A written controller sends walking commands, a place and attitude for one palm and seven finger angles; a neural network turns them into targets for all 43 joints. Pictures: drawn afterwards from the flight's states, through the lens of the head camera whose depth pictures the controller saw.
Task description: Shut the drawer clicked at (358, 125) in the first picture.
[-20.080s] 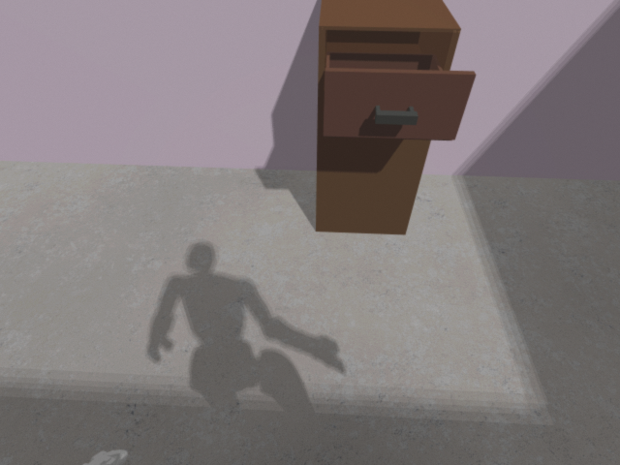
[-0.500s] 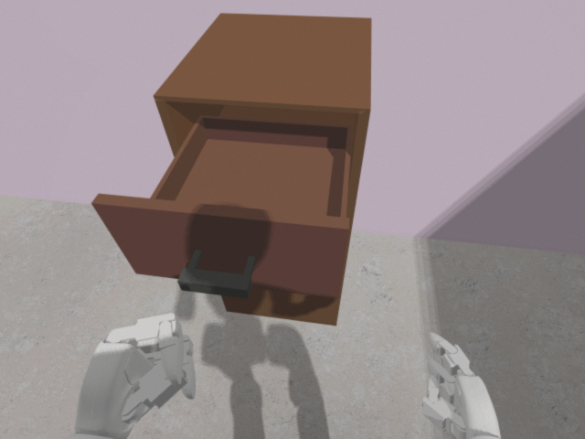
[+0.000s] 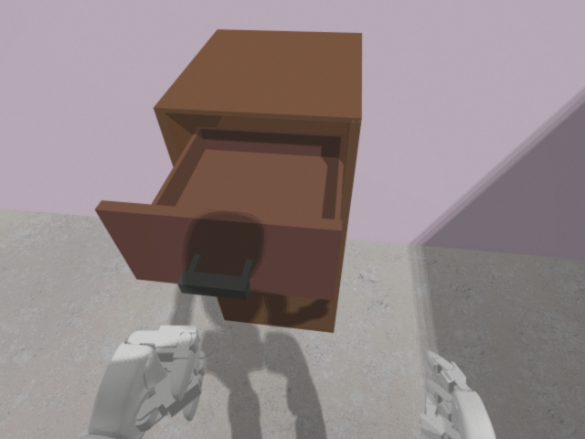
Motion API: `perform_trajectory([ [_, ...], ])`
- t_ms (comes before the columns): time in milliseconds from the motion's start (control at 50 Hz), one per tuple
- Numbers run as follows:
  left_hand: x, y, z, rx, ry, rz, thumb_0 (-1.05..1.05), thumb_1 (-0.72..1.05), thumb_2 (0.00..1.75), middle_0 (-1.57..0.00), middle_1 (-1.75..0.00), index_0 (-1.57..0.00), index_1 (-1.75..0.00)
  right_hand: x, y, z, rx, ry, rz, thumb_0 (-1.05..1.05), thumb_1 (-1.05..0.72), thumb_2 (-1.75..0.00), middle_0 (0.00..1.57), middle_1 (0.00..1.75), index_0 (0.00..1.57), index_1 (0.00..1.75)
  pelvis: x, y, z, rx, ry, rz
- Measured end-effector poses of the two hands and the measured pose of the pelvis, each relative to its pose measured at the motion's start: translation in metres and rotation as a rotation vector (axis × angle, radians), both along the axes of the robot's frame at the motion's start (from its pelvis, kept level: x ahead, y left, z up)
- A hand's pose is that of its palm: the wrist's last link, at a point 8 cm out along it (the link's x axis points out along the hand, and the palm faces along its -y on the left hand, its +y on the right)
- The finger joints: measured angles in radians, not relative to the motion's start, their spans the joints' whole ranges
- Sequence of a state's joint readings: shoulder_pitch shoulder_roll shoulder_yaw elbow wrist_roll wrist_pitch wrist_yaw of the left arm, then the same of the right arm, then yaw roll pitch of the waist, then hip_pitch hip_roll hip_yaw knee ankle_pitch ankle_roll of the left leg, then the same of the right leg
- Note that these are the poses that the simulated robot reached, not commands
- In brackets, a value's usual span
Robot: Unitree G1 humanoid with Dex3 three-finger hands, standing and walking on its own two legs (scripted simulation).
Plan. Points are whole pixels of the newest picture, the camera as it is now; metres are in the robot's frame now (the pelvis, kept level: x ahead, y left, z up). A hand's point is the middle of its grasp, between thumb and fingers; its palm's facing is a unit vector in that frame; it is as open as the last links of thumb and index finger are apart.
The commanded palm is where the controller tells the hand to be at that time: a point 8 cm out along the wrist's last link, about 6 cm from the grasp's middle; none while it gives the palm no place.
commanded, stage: raise the hand and make a fist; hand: left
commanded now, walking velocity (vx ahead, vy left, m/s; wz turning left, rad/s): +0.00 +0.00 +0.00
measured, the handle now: (218, 273) +0.35 +0.14 +0.03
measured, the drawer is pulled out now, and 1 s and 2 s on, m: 0.28 0.28 0.28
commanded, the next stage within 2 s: bring the fist close to the handle in 0.16 s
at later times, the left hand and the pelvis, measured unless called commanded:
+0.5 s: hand (192, 374) +0.17 +0.12 +0.10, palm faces +0.01 -1.00 -0.06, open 3.3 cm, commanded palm +0.15 +0.17 +0.10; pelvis +0.00 -0.02 +0.00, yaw +1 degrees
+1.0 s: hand (229, 359) +0.21 +0.10 +0.06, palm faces -0.08 -1.00 -0.03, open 3.3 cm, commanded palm +0.19 +0.16 +0.05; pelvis -0.01 -0.02 -0.01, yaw +1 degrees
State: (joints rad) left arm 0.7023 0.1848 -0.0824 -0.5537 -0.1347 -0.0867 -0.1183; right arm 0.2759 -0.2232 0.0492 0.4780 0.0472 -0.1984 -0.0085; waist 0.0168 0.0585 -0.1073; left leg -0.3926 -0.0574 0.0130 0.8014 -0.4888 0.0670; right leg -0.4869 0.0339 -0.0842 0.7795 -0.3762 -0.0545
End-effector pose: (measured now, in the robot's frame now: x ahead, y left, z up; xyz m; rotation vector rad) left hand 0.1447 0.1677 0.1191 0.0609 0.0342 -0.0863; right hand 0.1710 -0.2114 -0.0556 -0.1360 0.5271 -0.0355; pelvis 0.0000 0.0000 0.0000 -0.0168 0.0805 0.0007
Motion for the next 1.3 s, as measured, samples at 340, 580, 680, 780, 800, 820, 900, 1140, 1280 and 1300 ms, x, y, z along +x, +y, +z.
perform_trajectory([
  [340,0.004,-0.006,0.001,0.016,-0.018,0.015,0.01,0.9,0.9,-1.4,-1.6,-1.4,-1.6,0.001,-0.023,0.001,-0.006,-0.026,-0.004,0.01,-0.9,-0.9,0.2,0.3,0.2,0.3,-0.002,-0.018,0.003,0.007,-0.002,0.009],
  [580,0.015,0.003,-0.019,-0.007,-0.029,0.063,0.01,0.9,0.9,-1.4,-1.6,-1.4,-1.6,-0.001,-0.032,-0.006,-0.042,0.005,0.025,0.01,-0.9,-0.9,0.2,0.3,0.21,0.3,-0.005,-0.024,0.0,0.003,0.027,0.024],
  [680,0.029,-0.009,-0.031,-0.021,-0.009,0.005,0.01,0.9,0.9,-1.4,-1.6,-1.4,-1.6,-0.007,-0.034,-0.011,-0.046,0.028,0.002,0.01,-0.9,-0.9,0.2,0.3,0.21,0.3,-0.006,-0.022,-0.002,0.007,0.042,0.017],
  [780,0.039,-0.006,-0.042,-0.012,0.016,0.027,0.01,0.9,0.9,-1.4,-1.6,-1.4,-1.6,-0.014,-0.035,-0.015,-0.043,0.06,-0.019,0.01,-0.9,-0.9,0.2,0.3,0.21,0.3,-0.003,-0.021,-0.003,0.012,0.058,0.005],
  [800,0.039,-0.004,-0.043,-0.012,0.016,0.037,0.01,0.9,0.9,-1.4,-1.6,-1.4,-1.6,-0.015,-0.035,-0.016,-0.043,0.065,-0.02,0.01,-0.9,-0.9,0.2,0.3,0.21,0.3,-0.003,-0.021,-0.003,0.012,0.061,0.004],
  [820,0.04,-0.003,-0.044,-0.014,0.014,0.047,0.01,0.9,0.9,-1.4,-1.6,-1.4,-1.6,-0.016,-0.035,-0.017,-0.042,0.07,-0.02,0.01,-0.9,-0.9,0.2,0.3,0.21,0.3,-0.003,-0.02,-0.004,0.012,0.065,0.004],
  [900,0.043,-0.003,-0.049,-0.023,-0.003,0.052,0.01,0.9,0.9,-1.39,-1.6,-1.4,-1.6,-0.018,-0.033,-0.022,-0.048,0.084,-0.01,0.01,-0.9,-0.9,0.2,0.3,0.2,0.3,-0.003,-0.018,-0.007,0.01,0.078,0.008],
  [1140,0.064,-0.015,-0.078,-0.013,0.007,0.014,0.01,0.9,0.9,-1.4,-1.6,-1.4,-1.6,-0.02,-0.029,-0.041,-0.05,0.131,-0.001,0.01,-0.9,-0.9,0.2,0.3,0.21,0.3,-0.008,-0.015,-0.021,0.014,0.13,0.003],
  [1280,0.08,-0.012,-0.089,-0.015,-0.01,0.023,0.01,0.9,0.9,-1.4,-1.6,-1.4,-1.6,-0.023,-0.031,-0.051,-0.053,0.172,-0.004,0.01,-0.9,-0.9,0.2,0.3,0.21,0.3,-0.01,-0.016,-0.028,0.014,0.158,0.002],
  [1300,0.082,-0.012,-0.091,-0.017,-0.006,0.019,0.01,0.9,0.9,-1.4,-1.6,-1.4,-1.6,-0.023,-0.031,-0.052,-0.053,0.177,-0.006,0.01,-0.9,-0.9,0.2,0.3,0.21,0.3,-0.01,-0.016,-0.029,0.014,0.161,0.002],
])
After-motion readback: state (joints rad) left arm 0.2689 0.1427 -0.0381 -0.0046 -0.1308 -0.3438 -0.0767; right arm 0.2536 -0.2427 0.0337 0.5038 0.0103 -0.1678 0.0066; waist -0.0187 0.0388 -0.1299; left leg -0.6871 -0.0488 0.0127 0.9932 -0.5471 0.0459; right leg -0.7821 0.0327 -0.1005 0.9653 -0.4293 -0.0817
